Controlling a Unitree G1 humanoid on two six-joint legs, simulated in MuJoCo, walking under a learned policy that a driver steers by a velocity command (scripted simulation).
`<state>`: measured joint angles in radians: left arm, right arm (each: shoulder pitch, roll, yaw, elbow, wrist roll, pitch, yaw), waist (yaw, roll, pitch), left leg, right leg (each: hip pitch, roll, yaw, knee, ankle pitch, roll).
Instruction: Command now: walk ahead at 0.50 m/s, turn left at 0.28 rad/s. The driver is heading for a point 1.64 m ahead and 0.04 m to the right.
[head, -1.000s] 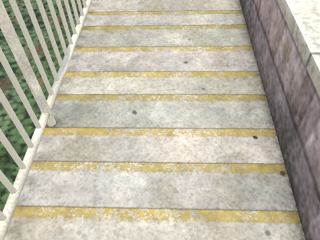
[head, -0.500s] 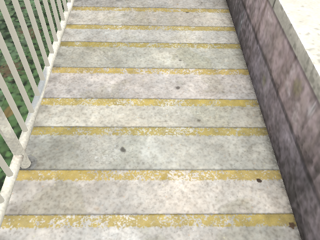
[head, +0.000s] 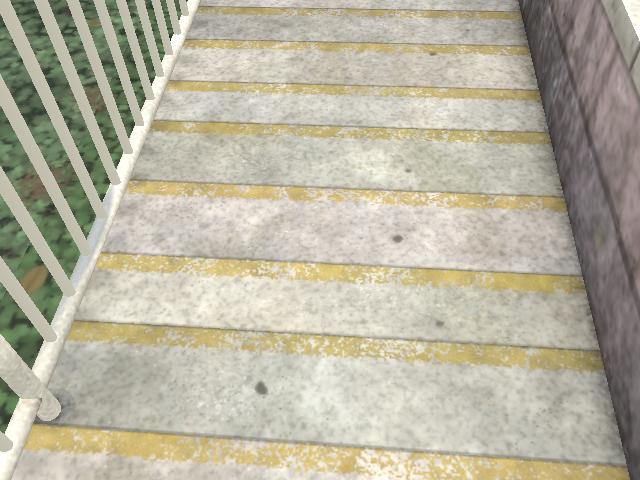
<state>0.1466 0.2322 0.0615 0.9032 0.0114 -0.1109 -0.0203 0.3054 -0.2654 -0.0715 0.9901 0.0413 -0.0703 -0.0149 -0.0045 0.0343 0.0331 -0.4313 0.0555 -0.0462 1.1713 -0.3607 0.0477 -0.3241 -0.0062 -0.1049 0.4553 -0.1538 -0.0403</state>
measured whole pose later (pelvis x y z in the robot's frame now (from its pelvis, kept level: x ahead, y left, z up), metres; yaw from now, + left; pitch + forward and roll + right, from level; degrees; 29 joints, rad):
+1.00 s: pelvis +0.56 +0.04 -0.02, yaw +3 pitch +2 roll +1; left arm 0.01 0.24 0.07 0.89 -0.01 -0.10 -0.05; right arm 0.40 -0.24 -0.06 1.04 0.01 -0.05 -0.01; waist -0.04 0.00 0.02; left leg 0.00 0.03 0.04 0.62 -0.50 0.00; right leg -0.52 -0.01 -0.06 0.57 -0.09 -0.08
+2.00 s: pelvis +0.93 +0.06 +0.00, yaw -10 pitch +1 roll +2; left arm 0.15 0.28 0.10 0.82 -0.02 0.06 0.00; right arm 0.07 -0.29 -0.07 0.94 0.01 -0.01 -0.04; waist 0.00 0.00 0.04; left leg -0.21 0.10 0.26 0.43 -0.22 -0.02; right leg -0.38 -0.07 -0.06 0.62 -0.22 -0.01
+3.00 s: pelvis +1.03 +0.07 +0.00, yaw +1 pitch +2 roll -1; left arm 0.31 0.31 0.10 0.87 -0.02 -0.07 0.01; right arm 0.04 -0.29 -0.07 0.80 0.03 -0.01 0.05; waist 0.08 0.01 0.02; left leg -0.49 0.09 0.03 0.69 -0.26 0.00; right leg -0.02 -0.08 -0.21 0.31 -0.31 0.03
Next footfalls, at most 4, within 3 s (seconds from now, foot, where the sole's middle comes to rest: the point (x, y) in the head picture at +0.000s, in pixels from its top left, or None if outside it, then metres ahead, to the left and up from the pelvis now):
0.40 left None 0.38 0.17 -0.77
0.98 right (367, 365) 0.73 -0.05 -0.77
1.50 left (262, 276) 0.98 0.20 -0.77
2.02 right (367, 276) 0.98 -0.07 -0.77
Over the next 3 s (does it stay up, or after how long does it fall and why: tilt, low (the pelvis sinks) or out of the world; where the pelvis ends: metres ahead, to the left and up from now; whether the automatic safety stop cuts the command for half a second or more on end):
stays up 1.03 0.07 0.00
